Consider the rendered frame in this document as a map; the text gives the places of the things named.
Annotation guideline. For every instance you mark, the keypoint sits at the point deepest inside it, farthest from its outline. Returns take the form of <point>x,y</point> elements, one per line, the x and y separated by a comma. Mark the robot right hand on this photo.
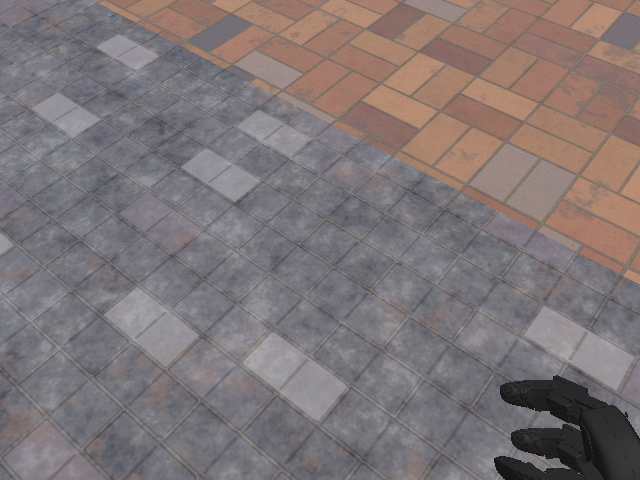
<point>606,448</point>

